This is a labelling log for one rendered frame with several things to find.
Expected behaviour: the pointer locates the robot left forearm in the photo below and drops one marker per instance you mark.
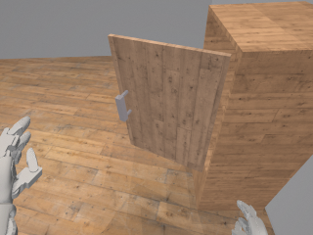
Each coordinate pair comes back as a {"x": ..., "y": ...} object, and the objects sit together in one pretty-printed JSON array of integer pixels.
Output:
[{"x": 8, "y": 225}]

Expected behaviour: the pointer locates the handle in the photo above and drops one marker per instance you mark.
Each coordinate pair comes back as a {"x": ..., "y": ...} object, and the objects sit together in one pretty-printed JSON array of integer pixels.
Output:
[{"x": 121, "y": 107}]

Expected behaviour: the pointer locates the robot left hand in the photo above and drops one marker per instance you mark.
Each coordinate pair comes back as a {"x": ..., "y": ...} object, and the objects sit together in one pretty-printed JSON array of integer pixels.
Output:
[{"x": 12, "y": 142}]

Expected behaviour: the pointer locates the robot right hand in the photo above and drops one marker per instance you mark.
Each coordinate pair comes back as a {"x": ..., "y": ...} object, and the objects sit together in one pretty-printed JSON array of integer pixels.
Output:
[{"x": 254, "y": 224}]

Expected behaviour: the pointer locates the cupboard door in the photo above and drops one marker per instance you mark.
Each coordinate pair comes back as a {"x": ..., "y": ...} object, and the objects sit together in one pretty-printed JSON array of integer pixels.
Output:
[{"x": 174, "y": 92}]

